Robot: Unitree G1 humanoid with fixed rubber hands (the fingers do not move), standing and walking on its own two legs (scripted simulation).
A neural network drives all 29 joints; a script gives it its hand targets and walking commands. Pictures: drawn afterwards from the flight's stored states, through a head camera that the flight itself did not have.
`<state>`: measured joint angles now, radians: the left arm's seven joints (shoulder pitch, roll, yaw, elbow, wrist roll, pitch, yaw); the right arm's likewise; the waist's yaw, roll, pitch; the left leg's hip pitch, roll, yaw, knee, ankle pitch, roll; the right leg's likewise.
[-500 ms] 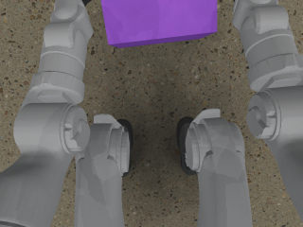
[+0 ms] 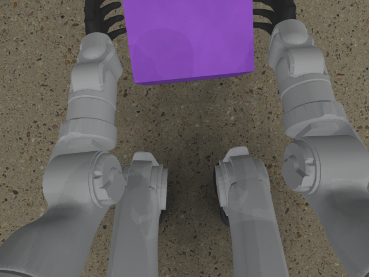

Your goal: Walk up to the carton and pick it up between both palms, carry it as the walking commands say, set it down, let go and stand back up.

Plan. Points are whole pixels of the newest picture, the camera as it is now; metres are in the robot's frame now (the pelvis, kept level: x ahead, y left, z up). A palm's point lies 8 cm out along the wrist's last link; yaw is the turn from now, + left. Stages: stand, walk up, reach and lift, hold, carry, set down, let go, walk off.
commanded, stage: reach and lift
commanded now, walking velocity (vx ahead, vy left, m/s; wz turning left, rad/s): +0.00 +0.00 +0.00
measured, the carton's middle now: (188, 39) +0.55 -0.02 -0.20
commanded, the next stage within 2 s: none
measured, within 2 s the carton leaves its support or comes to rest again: neither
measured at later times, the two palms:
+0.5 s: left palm (78, 31) +0.51 +0.14 -0.03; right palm (299, 17) +0.51 -0.17 -0.04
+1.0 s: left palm (46, 20) +0.49 +0.14 +0.05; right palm (334, 0) +0.50 -0.17 +0.04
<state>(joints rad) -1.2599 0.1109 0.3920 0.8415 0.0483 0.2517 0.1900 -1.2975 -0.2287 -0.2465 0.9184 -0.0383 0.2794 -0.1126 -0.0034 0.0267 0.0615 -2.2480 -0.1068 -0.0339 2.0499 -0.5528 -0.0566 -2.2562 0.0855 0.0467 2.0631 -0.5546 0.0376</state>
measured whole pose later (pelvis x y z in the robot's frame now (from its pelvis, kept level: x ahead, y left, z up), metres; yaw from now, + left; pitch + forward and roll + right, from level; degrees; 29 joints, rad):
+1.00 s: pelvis +0.01 +0.00 +0.11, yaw -1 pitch +43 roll +1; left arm -1.01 -0.03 0.46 0.71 0.17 0.31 0.22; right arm -1.04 -0.06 -0.38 0.78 -0.19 0.35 -0.13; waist 0.00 0.02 -0.18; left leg -1.95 -0.13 -0.08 1.70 -0.50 -0.05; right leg -1.96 0.10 0.07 1.71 -0.50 0.04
